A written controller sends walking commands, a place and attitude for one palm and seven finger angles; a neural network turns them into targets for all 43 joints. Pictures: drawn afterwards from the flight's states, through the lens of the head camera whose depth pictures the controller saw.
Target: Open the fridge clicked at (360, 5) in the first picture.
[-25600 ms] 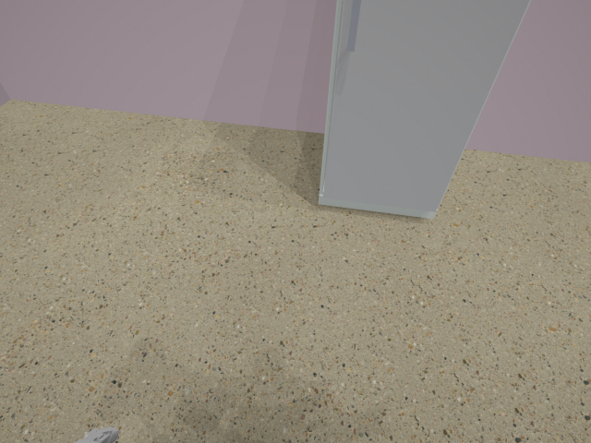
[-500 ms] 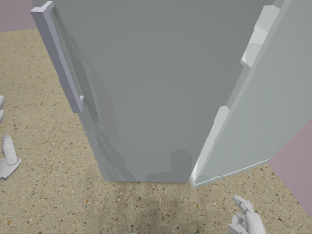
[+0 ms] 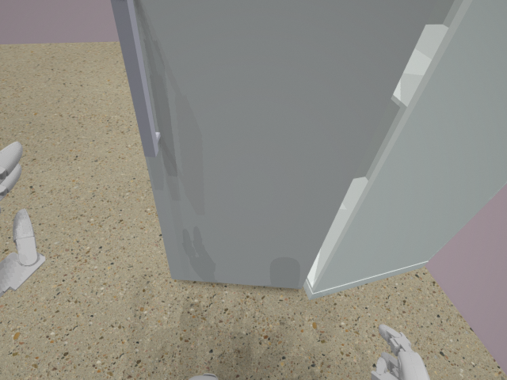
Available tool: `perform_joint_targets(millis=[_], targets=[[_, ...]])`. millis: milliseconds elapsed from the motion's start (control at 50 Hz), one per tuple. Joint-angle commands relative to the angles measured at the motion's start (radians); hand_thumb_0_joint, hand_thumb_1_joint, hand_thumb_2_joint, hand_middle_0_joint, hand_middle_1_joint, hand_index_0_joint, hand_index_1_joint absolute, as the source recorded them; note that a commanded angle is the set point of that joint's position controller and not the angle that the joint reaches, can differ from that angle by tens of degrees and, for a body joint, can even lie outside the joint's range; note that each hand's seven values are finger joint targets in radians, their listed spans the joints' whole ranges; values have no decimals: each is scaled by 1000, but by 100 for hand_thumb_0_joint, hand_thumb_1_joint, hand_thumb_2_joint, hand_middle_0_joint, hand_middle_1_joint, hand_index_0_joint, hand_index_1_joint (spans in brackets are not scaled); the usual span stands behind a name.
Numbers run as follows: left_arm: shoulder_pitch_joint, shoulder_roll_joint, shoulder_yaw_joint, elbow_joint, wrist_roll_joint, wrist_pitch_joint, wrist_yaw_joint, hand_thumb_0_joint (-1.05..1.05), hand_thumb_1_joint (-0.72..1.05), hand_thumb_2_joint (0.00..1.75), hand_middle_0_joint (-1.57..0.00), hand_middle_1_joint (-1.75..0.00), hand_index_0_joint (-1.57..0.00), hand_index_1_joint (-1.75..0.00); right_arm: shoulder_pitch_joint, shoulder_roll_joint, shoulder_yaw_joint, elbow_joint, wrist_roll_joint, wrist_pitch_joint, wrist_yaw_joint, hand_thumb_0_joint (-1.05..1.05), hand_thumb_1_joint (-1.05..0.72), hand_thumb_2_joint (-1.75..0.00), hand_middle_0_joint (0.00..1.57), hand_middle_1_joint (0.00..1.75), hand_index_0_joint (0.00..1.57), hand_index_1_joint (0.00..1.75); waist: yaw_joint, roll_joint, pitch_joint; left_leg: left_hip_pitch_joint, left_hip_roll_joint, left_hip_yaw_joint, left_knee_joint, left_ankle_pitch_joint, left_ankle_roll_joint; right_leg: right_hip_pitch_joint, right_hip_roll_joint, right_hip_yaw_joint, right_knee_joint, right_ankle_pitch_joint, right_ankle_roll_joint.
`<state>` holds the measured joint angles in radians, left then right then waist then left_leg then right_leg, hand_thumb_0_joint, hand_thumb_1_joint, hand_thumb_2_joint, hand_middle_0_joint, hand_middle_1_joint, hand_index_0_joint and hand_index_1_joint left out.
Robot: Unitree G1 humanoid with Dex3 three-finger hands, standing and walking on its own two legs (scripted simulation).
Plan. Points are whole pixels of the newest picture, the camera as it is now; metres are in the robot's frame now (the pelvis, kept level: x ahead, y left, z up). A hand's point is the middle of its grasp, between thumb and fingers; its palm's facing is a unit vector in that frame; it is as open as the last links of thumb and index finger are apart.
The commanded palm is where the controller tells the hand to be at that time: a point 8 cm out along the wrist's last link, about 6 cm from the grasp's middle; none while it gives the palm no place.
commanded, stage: step back with the hand held close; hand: left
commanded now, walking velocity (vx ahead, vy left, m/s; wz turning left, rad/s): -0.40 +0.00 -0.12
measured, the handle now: (143, 83) +0.55 +0.28 +0.18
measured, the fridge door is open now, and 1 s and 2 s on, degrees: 70 70 70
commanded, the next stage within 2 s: stop stepping back and stand still in 0.02 s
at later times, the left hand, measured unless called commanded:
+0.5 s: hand out of the picture +0.13 +0.31 +0.17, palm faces +0.47 -0.83 -0.29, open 7.4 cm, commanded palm +0.06 +0.33 +0.19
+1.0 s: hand out of the picture +0.14 +0.28 +0.16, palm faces +0.39 -0.84 -0.38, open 7.4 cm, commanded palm +0.08 +0.32 +0.19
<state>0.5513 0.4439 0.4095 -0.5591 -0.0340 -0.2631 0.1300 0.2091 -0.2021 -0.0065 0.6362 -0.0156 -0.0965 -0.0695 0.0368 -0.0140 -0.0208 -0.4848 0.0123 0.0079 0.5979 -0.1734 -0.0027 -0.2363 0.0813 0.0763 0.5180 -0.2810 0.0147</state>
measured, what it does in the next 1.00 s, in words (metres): steps on the spot: left foot, then right foot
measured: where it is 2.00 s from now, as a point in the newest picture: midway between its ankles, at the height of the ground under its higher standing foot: outside the picture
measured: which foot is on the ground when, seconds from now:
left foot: up 0.00-0.00, down 0.02-0.28, up 0.30-0.42, down 0.44-1.00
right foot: down 0.00-0.06, up 0.08-0.28, down 0.30-0.46, up 0.48-0.68, down 0.70-1.00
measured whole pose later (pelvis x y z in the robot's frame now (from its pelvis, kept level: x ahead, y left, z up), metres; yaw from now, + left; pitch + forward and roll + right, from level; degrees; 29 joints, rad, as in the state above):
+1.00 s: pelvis -0.09 +0.03 +0.00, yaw -5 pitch -1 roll +0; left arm 0.48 0.36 0.38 -0.40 -0.02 -0.20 0.15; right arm 0.25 -0.22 0.00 0.68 -0.02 -0.13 -0.08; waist 0.01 -0.02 -0.03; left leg -0.28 0.00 0.04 0.56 -0.26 0.02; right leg -0.17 0.03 -0.07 0.54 -0.35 -0.04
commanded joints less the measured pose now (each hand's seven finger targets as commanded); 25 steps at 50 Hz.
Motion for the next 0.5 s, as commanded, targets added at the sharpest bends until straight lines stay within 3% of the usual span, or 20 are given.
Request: perform_joint_targets(millis=[0,20,40,60,80,100,120,180,200,220,240,260,280,300,320,360,400,420,460,480], targets=[[-186,192,113,-101,0,-37,28,0,90,90,-20,-30,-20,-30,-103,-148,-45,-155,2,-33,-39,0,-90,-90,20,30,20,30,-46,110,1,273,79,-87,-164,153,12,-241,-92,63,-113,250,-27],[-188,179,108,-81,0,-49,21,0,90,90,-20,-30,-20,-30,-118,-158,-47,-168,17,-37,-40,0,-90,-90,20,30,20,30,-33,170,-31,182,155,-146,-273,41,48,-100,-23,21,-26,152,-5],[-166,187,142,-61,-3,-57,13,0,90,90,-20,-30,-20,-30,-118,-173,-53,-173,6,-42,-40,0,-90,-90,20,30,20,30,-25,269,-84,41,254,-290,-436,-213,92,64,32,-22,130,37,6],[-181,160,136,-74,0,-54,5,0,90,90,-20,-30,-20,-30,-125,-179,-62,-180,-4,-50,-40,0,-90,-90,20,30,20,30,-18,310,-100,-112,330,-382,-542,-468,127,185,49,-12,302,-64,2],[-188,176,153,-83,4,-53,3,0,90,90,-20,-30,-20,-30,-138,-175,-63,-184,-12,-54,-40,0,-90,-90,20,30,20,30,-8,287,-101,-190,352,-412,-566,-554,159,219,48,6,390,-100,-5],[-138,160,151,-71,2,-44,-1,0,90,90,-20,-30,-20,-30,-122,-155,-67,-178,-10,-53,-28,0,-90,-90,20,30,20,30,-2,219,-103,-163,322,-340,-539,-496,149,187,49,-19,398,-144,-21],[-107,134,122,-100,-6,-40,-7,0,90,90,-20,-30,-20,-30,-115,-149,-68,-186,2,-61,-12,0,-90,-90,20,30,20,30,8,203,-131,-81,271,-255,-514,-468,117,157,55,-70,349,-193,-31],[-34,143,105,-219,-36,-27,-3,0,90,90,-20,-30,-20,-30,-83,-138,-59,-194,11,-89,11,0,-90,-90,20,30,20,30,3,301,-202,170,159,-144,-497,-404,-17,100,72,-163,44,-276,-56],[-20,137,89,-231,-41,-19,-2,0,90,90,-20,-30,-20,-30,-72,-129,-51,-187,8,-88,14,0,-90,-90,20,30,20,30,-1,285,-190,210,118,-105,-463,-354,-70,112,66,-175,-100,-261,-65],[-20,159,96,-240,-39,-12,-1,0,90,90,-20,-30,-20,-30,-61,-129,-48,-179,5,-82,13,0,-90,-90,20,30,20,30,-9,208,-168,250,59,-30,-346,-276,-100,79,15,-129,-236,-232,-82],[-28,196,122,-234,-31,-8,4,0,90,90,-20,-30,-20,-30,-43,-127,-50,-164,7,-68,9,0,-90,-90,20,30,20,30,-19,32,-150,361,-12,76,-30,-163,-69,-108,-137,23,-343,-211,-126],[-75,224,148,-247,-38,-3,16,0,90,90,-20,-30,-20,-30,-58,-123,-45,-151,-3,-59,3,0,-90,-90,20,30,20,30,-20,-109,-105,374,-19,35,239,-112,-39,-294,-315,196,-420,-224,-191],[-168,258,189,-263,-45,4,36,0,90,90,-20,-30,-20,-30,-75,-128,-32,-135,-26,-59,0,0,-90,-90,20,30,20,30,-26,-55,-126,301,12,-9,303,-102,-33,-261,-403,218,-391,-125,-247],[-202,169,109,-138,-46,33,34,0,90,90,-20,-30,-20,-30,-57,-108,-28,-117,-1,-66,-8,0,-90,-90,20,30,20,30,-43,-152,-110,248,15,-79,313,-146,-30,-238,-373,183,-325,-282,-228],[-214,129,80,-69,-38,54,36,0,90,90,-20,-30,-20,-30,-50,-139,-48,-119,16,-68,-20,0,-90,-90,20,30,20,30,-58,-176,-9,226,26,-89,289,-144,-20,-279,-337,186,-309,-324,-209],[-282,130,60,1,-11,58,44,0,90,90,-20,-30,-20,-30,-74,-146,-30,-104,13,-58,-29,0,-90,-90,20,30,20,30,-68,-12,93,205,43,-43,80,-155,10,-257,-297,118,-248,-268,-154],[-293,130,57,10,3,47,42,0,90,90,-20,-30,-20,-30,-71,-153,-26,-111,17,-65,-38,0,-90,-90,20,30,20,30,-59,91,98,226,54,-57,-118,-178,37,-195,-196,42,-123,-176,-102],[-273,134,63,-33,3,35,42,0,90,90,-20,-30,-20,-30,-71,-158,-26,-130,23,-75,-41,0,-90,-90,20,30,20,30,-47,151,72,229,94,-122,-189,-132,63,-145,-131,-1,-39,-62,-73],[-212,140,68,-133,-17,13,36,0,90,90,-20,-30,-20,-30,-60,-141,-16,-128,11,-89,-35,0,-90,-90,20,30,20,30,-63,314,4,289,234,-455,-417,-348,68,-188,-24,-97,178,-190,-24],[-240,173,91,-201,-10,-1,34,0,90,90,-20,-30,-20,-30,-74,-133,-15,-133,-6,-103,-34,0,-90,-90,20,30,20,30,-54,314,13,250,272,-528,-500,-450,70,-191,-29,-64,279,-247,-25]])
